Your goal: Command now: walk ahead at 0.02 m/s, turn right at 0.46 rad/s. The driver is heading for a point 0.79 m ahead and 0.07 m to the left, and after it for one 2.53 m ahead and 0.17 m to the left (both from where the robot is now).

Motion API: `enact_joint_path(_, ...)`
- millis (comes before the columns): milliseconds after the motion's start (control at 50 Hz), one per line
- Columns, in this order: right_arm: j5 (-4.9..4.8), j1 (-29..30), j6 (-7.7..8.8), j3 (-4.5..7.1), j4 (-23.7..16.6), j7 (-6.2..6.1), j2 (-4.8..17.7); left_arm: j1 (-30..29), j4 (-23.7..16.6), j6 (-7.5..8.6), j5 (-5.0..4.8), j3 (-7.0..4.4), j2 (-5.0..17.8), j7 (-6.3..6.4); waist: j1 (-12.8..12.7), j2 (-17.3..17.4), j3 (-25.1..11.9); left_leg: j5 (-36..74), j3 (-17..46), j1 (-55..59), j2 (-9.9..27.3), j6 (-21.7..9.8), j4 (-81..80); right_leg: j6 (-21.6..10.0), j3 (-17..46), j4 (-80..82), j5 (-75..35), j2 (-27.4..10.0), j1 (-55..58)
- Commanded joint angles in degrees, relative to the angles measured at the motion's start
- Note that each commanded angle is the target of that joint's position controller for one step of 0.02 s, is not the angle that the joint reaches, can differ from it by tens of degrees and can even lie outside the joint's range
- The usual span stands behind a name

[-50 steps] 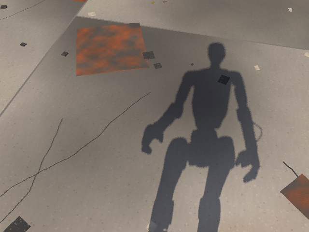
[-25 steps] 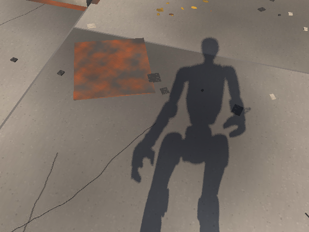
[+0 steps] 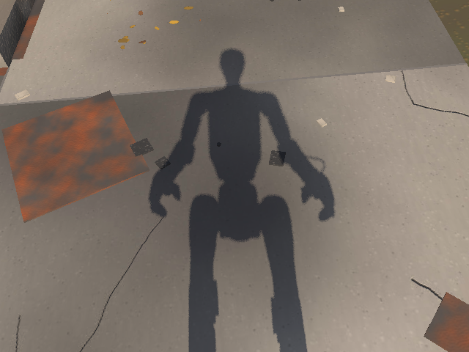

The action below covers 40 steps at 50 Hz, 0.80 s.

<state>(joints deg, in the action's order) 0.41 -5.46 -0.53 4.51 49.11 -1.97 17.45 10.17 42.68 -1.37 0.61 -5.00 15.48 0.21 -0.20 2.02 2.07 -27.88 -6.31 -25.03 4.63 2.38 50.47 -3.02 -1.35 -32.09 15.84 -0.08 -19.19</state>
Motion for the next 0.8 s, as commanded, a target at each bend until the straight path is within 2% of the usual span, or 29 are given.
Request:
enact_joint_path(20, -0.81, 1.4, 0.77, 1.26, -3.8, -0.16, 4.8, 1.4, -3.9, 2.42, -0.22, -2.58, 10.7, 0.57, -0.1, -7.6, -9.7, -0.8, 8.6, -15.9, -1.7, 0.1, 16.3, -12.1, 17.9, 10.9, -36.2, -15.6, 17.8)
enact_joint_path(40, -0.31, 0.9, 0.53, 1.55, -3.2, -0.56, 5.6, -1.0, -4.4, 2.35, -1.24, -1.74, 8.4, 0.83, 0.6, -7.6, -9.2, 2.2, 8.9, -15.4, -1.1, 0.4, 15.0, -10.4, 16.1, 11.0, -35.4, -14.6, 16.7)
enact_joint_path(60, -0.03, 0.3, 0.44, 1.57, -2.8, -0.62, 5.3, -1.6, -4.4, 2.27, -1.17, -1.15, 7.4, 1.08, 1.3, -8.3, -9.6, 4.9, 8.4, -12.2, -1.6, 0.7, 15.8, -10.2, 14.3, 11.2, -37.5, -13.5, 14.4)
enact_joint_path(80, -0.15, -0.5, 0.41, 1.49, -2.6, -0.57, 4.8, -1.3, -4.3, 2.26, -0.76, -0.84, 7.0, 1.20, 1.6, -8.4, -10.2, 6.8, 8.2, -10.4, -2.1, 0.9, 15.6, -10.4, 13.3, 11.4, -38.3, -12.9, 13.8)
enact_joint_path(100, -0.40, -1.5, 0.53, 1.37, -2.3, -0.31, 4.3, 0.0, -3.7, 2.42, -0.79, -0.72, 6.6, 1.27, 1.5, -8.1, -11.0, 9.0, 8.0, -9.7, -1.9, 0.8, 12.8, -10.4, 12.8, 12.7, -31.5, -12.2, 14.5)
enact_joint_path(120, -0.70, -0.8, 0.73, 1.19, -2.3, -0.03, 3.9, 1.2, -3.2, 2.60, -1.03, -0.73, 6.6, 1.32, 0.6, -8.4, -10.3, 10.8, 7.6, -10.1, -1.6, 0.6, 8.9, -10.2, 13.5, 14.7, -21.4, -11.9, 15.3)
enact_joint_path(160, -1.02, 2.8, 1.33, 0.88, -3.1, 0.62, 3.5, 3.3, -2.0, 2.93, -1.28, -0.80, 7.3, 1.52, -1.6, -9.7, -7.1, 13.2, 7.6, -11.4, -1.1, 0.2, 1.2, -10.2, 16.9, 19.5, -1.0, -12.4, 15.9)
enact_joint_path(180, -1.14, 4.0, 1.80, 0.81, -3.4, 0.95, 3.6, 3.5, -1.5, 3.22, -1.05, -0.82, 7.7, 1.58, -2.0, -10.5, -5.2, 13.9, 7.7, -11.6, -1.1, -0.1, -2.6, -10.1, 18.2, 21.1, 3.4, -12.7, 15.8)
enact_joint_path(240, -1.23, 5.1, 3.64, 0.70, -3.3, 1.82, 3.9, 4.2, -0.4, 4.17, -0.70, -1.21, 9.3, 1.37, -2.9, -9.7, -2.7, 14.5, 7.5, -9.7, -1.1, -1.2, -10.2, -10.2, 19.0, 22.8, 4.6, -13.6, 15.8)
enact_joint_path(360, -1.84, 5.2, 5.94, 0.12, -2.6, 3.07, 3.4, 5.2, 0.9, 4.74, -1.49, -1.45, 9.8, 0.44, -3.3, -8.8, -0.9, 12.7, 5.6, -3.7, -1.7, -3.7, -17.7, -10.2, 19.2, 22.4, 6.9, -13.7, 13.4)
enact_joint_path(400, -1.93, 3.3, 6.53, -0.02, -1.8, 3.44, 3.1, 4.6, 1.1, 4.46, -1.88, -1.38, 9.6, 0.23, -1.6, -8.1, -1.2, 14.9, 4.4, 1.7, -2.4, -4.9, -21.4, -9.4, 18.3, 20.5, 6.5, -13.0, 10.9)
enact_joint_path(440, -1.69, -2.9, 6.71, 0.35, 1.0, 3.39, 3.5, 4.0, 1.1, 4.20, -1.92, -0.79, 7.9, 0.01, 1.6, -6.9, -3.1, 16.9, 3.2, 12.8, -3.9, -5.7, -24.6, -7.7, 16.2, 15.6, 5.3, -10.4, 5.6)
enact_joint_path(460, -1.79, -8.7, 6.73, 0.91, 2.8, 3.01, 4.8, 3.1, 0.9, 4.31, -1.54, -0.03, 5.6, -0.07, 4.1, -5.8, -4.8, 15.9, 6.3, 20.9, -1.6, -6.8, -25.2, -5.9, 13.9, 9.8, 3.9, -8.2, 0.6)
enact_joint_path(480, -1.26, -16.0, 6.82, 1.79, 4.1, 2.45, 8.8, 0.8, -0.6, 4.72, -0.82, 1.20, 1.6, -0.20, 6.7, 3.5, -7.3, 11.8, 19.3, 29.7, 8.4, -10.4, -30.2, -2.1, 6.5, -7.9, 4.5, -2.1, -7.8)
enact_joint_path(500, -0.96, -19.3, 6.74, 3.40, 4.9, 2.79, 15.0, 1.3, -3.4, 6.07, -1.64, 1.05, 2.0, 0.03, 6.3, 17.4, -7.6, 0.7, 40.4, 37.6, 18.2, -18.4, -37.5, 0.2, 2.1, -23.1, 16.0, 3.5, -24.6)
enact_joint_path(520, -1.02, -17.0, 7.14, 2.00, 3.8, 2.96, 9.9, 0.6, -2.6, 6.94, -2.40, -0.13, 7.2, 0.05, 6.4, 9.5, -4.5, -6.1, 42.1, 35.9, 18.3, -19.3, -38.6, 0.0, 6.6, -31.5, 16.1, -0.3, -30.4)
enact_joint_path(540, -0.96, -14.1, 7.33, 1.06, 2.7, 2.99, 6.8, 0.7, -2.3, 7.23, -2.86, -0.46, 8.1, -0.29, 5.0, 7.1, -1.9, -6.3, 37.3, 34.0, 15.9, -17.1, -38.9, -0.8, 7.1, -33.9, 10.1, -2.5, -32.8)
enact_joint_path(560, -0.67, -11.4, 7.33, 0.59, 1.6, 3.16, 5.8, 1.2, -1.6, 7.15, -2.51, -0.36, 7.2, -0.33, 3.6, 5.0, -0.9, -2.1, 32.6, 31.2, 13.6, -15.5, -39.7, -0.8, 6.0, -33.8, 5.2, -4.5, -31.9)
enact_joint_path(580, -0.77, -9.7, 7.18, 0.21, 1.1, 3.27, 5.1, 0.3, -1.8, 7.08, -1.72, -0.40, 6.8, -0.36, 2.9, 3.6, 0.5, 3.9, 29.4, 28.3, 12.6, -15.0, -40.7, -0.4, 5.9, -31.8, 1.6, -5.8, -31.1)
enact_joint_path(600, -0.51, -9.0, 7.06, -0.18, 0.9, 3.22, 4.5, 0.1, -2.0, 6.87, -1.42, -0.38, 6.0, -0.48, 2.1, 3.5, 0.8, 9.5, 25.5, 25.3, 11.1, -14.1, -41.7, 0.1, 5.7, -29.7, -1.2, -7.0, -28.2)
enact_joint_path(660, -0.50, -11.0, 6.87, -0.15, 1.7, 2.75, 5.2, -1.4, -2.6, 6.26, -0.99, 0.01, 4.1, -0.43, 2.1, 3.0, 0.5, 26.0, 17.4, 23.2, 8.0, -14.1, -42.9, 2.5, 3.0, -24.0, -8.0, -6.7, -26.1)
enact_joint_path(700, -0.67, -12.4, 6.59, -0.15, 2.3, 2.26, 5.7, -4.2, -3.6, 6.18, -0.98, 0.61, 2.6, -0.45, 2.7, 2.3, 0.8, 32.9, 13.3, 22.1, 6.5, -13.4, -43.0, 3.3, 1.8, -16.7, -12.8, -6.0, -24.0)
enact_joint_path(740, -0.89, -14.1, 6.38, -0.25, 2.7, 1.93, 6.0, -7.8, -4.7, 6.34, -1.29, 1.23, 1.3, -0.84, 3.8, 2.6, 1.3, 33.4, 10.4, 20.6, 5.3, -12.7, -43.5, 3.3, 0.6, -8.9, -18.0, -4.9, -20.4)
enact_joint_path(800, -1.34, -17.6, 6.01, -0.25, 3.8, 1.76, 6.5, -12.9, -6.2, 6.55, -1.76, 1.62, 1.1, -1.77, 5.6, 2.4, 3.0, 30.8, 10.1, 22.3, 6.6, -12.8, -43.7, 2.7, -0.3, -2.0, -20.9, -3.5, -18.2)
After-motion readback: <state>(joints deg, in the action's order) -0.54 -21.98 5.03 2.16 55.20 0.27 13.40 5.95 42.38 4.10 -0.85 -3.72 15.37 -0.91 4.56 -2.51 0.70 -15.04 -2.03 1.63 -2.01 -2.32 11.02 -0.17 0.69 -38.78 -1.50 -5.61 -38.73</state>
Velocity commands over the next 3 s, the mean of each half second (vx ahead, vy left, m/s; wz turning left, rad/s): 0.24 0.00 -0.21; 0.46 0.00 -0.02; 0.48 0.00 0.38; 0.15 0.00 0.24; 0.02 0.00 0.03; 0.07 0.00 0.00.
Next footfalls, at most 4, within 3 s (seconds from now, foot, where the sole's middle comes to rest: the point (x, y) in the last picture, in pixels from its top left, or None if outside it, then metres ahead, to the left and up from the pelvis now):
0.46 left None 0.16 0.14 -0.77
0.96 right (311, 337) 0.48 -0.12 -0.77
1.52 left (223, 244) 0.78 0.12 -0.77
1.96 right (288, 212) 0.89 -0.09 -0.77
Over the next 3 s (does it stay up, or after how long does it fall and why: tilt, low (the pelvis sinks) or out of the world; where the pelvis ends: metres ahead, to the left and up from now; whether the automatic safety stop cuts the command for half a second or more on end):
stays up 0.83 0.00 0.00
